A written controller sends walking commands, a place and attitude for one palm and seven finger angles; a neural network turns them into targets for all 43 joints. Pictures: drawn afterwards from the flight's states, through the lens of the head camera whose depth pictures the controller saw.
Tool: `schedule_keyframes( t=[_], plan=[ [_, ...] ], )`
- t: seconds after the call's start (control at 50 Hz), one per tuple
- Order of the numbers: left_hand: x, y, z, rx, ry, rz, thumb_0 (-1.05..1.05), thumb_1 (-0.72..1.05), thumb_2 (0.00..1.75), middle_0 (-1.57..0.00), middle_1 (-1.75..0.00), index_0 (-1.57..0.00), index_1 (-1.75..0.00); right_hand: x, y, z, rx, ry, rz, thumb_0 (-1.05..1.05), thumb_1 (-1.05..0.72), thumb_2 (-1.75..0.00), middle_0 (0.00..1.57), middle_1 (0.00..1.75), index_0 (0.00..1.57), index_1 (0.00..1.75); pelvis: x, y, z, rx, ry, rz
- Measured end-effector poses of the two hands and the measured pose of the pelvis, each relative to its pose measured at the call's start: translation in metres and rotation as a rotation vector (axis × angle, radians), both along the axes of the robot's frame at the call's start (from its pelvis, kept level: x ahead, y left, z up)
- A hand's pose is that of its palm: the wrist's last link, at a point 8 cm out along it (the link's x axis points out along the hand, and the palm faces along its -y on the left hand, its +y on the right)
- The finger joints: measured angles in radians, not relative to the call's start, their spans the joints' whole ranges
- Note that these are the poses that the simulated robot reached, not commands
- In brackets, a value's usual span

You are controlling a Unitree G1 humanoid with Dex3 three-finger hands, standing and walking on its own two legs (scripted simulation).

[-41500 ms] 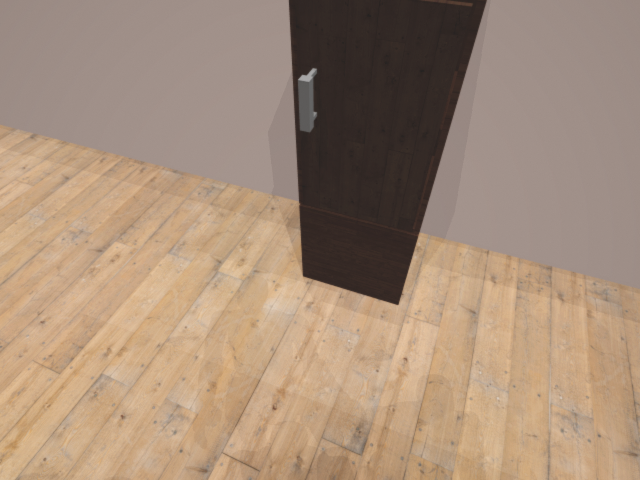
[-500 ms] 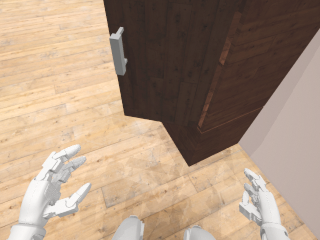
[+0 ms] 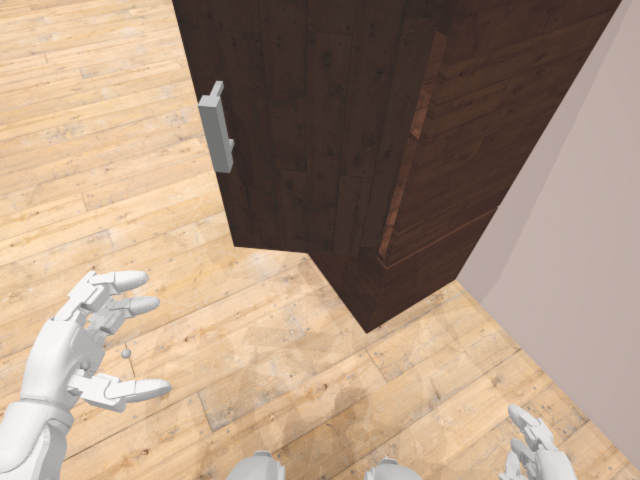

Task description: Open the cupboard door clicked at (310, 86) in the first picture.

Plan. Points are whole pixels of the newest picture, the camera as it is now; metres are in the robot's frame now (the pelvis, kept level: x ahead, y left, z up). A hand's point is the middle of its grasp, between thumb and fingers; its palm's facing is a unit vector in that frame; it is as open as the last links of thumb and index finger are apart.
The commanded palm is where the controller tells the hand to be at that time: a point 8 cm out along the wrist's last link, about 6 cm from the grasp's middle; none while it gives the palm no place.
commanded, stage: raise the hand with hooked fingers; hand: left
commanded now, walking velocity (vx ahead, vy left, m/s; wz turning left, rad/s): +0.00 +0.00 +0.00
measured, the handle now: (220, 127) +0.60 +0.19 +0.08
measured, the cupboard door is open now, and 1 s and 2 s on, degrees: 53 53 53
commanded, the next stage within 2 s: move the hooked fingers beside the handle in 1.04 s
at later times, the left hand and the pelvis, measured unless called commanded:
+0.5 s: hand (81, 292) +0.29 +0.28 +0.10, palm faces -0.02 -1.00 -0.03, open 14.0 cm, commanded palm +0.27 +0.33 +0.10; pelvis +0.01 +0.01 +0.02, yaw +0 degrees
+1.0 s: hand (89, 282) +0.30 +0.27 +0.10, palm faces -0.02 -1.00 -0.02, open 14.0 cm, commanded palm +0.27 +0.32 +0.10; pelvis +0.01 +0.00 +0.02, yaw -1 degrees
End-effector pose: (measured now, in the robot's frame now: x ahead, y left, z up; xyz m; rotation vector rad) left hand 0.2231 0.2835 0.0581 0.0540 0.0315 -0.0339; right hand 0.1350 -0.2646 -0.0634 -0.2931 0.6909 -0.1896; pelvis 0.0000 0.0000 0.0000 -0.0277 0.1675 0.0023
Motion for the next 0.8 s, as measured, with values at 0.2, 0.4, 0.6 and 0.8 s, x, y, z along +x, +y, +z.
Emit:
schedule_keyframes(
  t=[0.2, 0.4, 0.6, 0.8],
  plan=[
    [0.018, 0.024, 0.018, -0.007, -0.016, 0.018, 0.0, -0.37, 0.36, -0.29, -1.11, -0.29, -1.11, 0.039, 0.031, 0.02, 0.035, -0.09, 0.08, 0.01, -0.9, -0.9, 0.2, 0.3, 0.2, 0.3, 0.007, 0.006, 0.009, -0.009, -0.024, 0.006],
    [0.037, 0.042, 0.033, -0.012, -0.009, 0.019, -0.01, -0.48, 0.31, -0.3, -1.19, -0.3, -1.19, 0.041, 0.045, 0.017, 0.06, -0.051, 0.101, 0.01, -0.9, -0.9, 0.2, 0.3, 0.21, 0.3, 0.011, 0.009, 0.015, -0.011, -0.032, 0.008],
    [0.06, 0.055, 0.047, -0.024, -0.015, 0.014, -0.01, -0.5, 0.3, -0.3, -1.2, -0.3, -1.2, 0.02, 0.028, 0.015, 0.03, 0.02, 0.047, 0.01, -0.9, -0.9, 0.2, 0.3, 0.21, 0.3, 0.013, 0.008, 0.02, -0.008, -0.034, -0.001],
    [0.064, 0.045, 0.042, -0.039, -0.007, -0.003, -0.01, -0.5, 0.3, -0.3, -1.2, -0.3, -1.2, 0.009, 0.014, 0.019, 0.017, 0.034, 0.01, 0.01, -0.9, -0.9, 0.2, 0.3, 0.2, 0.3, 0.013, 0.006, 0.022, -0.002, -0.032, -0.013]
  ],
)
